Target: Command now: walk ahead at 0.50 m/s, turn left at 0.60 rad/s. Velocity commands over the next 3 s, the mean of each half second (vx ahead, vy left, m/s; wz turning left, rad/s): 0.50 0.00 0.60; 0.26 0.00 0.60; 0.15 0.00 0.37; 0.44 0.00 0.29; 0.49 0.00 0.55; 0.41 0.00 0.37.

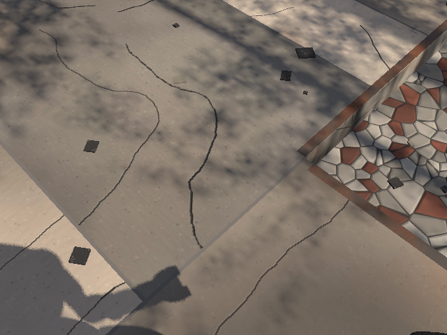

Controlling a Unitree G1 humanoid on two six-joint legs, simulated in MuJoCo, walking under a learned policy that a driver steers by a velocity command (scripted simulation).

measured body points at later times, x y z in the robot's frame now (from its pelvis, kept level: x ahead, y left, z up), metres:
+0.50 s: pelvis +0.29 -0.04 +0.01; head +0.31 -0.04 +0.46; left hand +0.37 +0.26 -0.08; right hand +0.44 -0.29 -0.11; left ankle +0.15 +0.06 -0.64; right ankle +0.37 -0.13 -0.72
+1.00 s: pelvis +0.45 +0.06 +0.01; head +0.49 +0.11 +0.45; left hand +0.42 +0.37 -0.11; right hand +0.76 -0.07 -0.07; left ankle +0.49 +0.17 -0.72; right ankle +0.50 -0.10 -0.64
